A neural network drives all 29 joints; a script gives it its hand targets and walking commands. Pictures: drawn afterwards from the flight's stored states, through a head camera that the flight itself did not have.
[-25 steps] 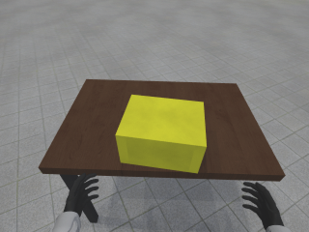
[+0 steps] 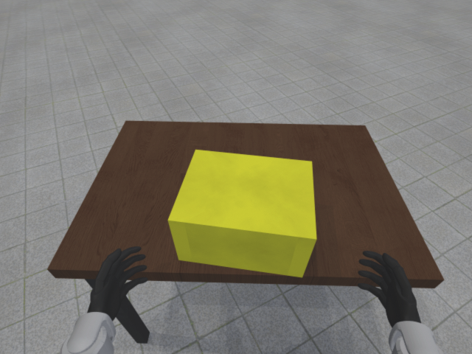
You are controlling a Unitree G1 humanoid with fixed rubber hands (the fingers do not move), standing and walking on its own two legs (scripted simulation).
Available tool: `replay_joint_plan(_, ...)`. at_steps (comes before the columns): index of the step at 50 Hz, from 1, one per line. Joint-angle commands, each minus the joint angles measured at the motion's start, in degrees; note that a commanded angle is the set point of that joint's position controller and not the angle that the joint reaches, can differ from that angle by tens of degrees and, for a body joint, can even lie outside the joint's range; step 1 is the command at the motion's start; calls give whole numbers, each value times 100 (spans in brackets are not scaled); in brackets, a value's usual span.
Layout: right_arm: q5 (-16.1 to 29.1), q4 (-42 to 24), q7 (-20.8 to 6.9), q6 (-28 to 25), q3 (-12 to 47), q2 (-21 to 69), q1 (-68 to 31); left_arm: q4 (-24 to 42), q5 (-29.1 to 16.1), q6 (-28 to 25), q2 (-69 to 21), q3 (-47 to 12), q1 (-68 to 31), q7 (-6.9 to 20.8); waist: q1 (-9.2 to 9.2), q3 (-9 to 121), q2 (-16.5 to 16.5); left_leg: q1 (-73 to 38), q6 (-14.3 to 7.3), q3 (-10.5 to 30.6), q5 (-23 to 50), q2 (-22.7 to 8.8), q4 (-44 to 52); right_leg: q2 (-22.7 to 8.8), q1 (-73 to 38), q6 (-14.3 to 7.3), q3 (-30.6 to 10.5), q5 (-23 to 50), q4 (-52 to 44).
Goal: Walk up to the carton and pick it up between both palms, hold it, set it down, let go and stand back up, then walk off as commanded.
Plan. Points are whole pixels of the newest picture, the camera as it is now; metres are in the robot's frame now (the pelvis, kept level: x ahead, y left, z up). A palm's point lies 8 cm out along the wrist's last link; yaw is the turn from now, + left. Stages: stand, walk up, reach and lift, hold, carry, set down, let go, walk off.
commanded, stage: reach and lift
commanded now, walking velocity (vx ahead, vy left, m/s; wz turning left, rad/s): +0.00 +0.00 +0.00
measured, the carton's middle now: (246, 210) +0.45 +0.01 -0.03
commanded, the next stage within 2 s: none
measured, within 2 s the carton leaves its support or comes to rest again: neither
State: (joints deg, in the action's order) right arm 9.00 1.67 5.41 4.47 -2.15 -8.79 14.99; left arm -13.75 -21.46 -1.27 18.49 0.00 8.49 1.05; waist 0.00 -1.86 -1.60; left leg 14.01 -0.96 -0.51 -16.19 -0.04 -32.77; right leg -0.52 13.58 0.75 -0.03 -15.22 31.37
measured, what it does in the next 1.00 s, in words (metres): stands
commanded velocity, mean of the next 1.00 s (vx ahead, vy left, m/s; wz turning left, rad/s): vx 0.00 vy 0.00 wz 0.00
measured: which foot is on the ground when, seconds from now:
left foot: down 0.00-1.00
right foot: down 0.00-1.00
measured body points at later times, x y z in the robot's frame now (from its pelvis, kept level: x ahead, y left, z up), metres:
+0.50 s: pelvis +0.01 +0.00 +0.00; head +0.03 +0.01 +0.45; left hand +0.33 +0.22 +0.05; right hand +0.30 -0.22 +0.06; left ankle +0.02 +0.11 -0.73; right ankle +0.02 -0.13 -0.73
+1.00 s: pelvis +0.00 +0.00 +0.00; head +0.01 +0.01 +0.45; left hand +0.39 +0.21 +0.09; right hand +0.36 -0.22 +0.08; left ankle +0.02 +0.11 -0.73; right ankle +0.02 -0.13 -0.73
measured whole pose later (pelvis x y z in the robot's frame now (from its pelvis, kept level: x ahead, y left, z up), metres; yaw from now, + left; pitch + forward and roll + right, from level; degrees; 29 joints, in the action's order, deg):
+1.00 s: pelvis +0.00 +0.00 +0.00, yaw +0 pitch -1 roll -1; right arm 11.4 23.3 6.0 10.7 -6.8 -11.5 -19.5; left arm -35.5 -17.3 12.2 18.5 0.0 -30.3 2.2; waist 0.0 -1.9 -1.0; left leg 14.0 -0.9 -0.5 -15.1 0.0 -30.4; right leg -0.5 13.4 0.9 0.0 -13.8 28.5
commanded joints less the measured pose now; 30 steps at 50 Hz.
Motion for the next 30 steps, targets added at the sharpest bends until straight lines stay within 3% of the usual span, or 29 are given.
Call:
replay_joint_plan(1, 526, -1456, 16, -364, -499, -609, -1227, 1628, -61, -350, 1768, 212, -1325, 35, -234, 1071, 770, -377, 396, 90, 902, -189, 1228, 130, -812, -327, -377, 763, -945)
replay_joint_plan(6, 634, -1270, 27, -305, -510, -808, -1575, 1600, 31, -69, 1813, 299, -1787, 82, -196, 1287, 904, -677, 464, 65, 1487, -156, 1136, 137, -841, -290, -352, 1148, -984)
replay_joint_plan(16, 712, -1032, 99, -26, -647, -1252, -2226, 1670, 262, 614, 1819, 689, -2613, 102, -116, 1726, 842, -1240, 508, 0, 2527, -143, 1008, 214, -855, -209, -259, 1757, -1022)
replay_joint_plan(30, 611, -47, 161, 296, -794, -1531, -3789, 512, 461, 1169, 1760, 947, -4351, 161, 92, 2002, 648, -1138, 357, -28, 2200, -111, 1042, 206, -740, -117, -163, 1746, -1009)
